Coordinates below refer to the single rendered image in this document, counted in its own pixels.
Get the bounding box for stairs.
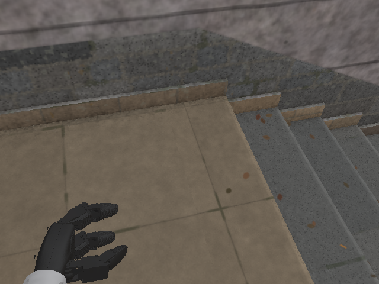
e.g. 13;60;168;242
235;107;379;284

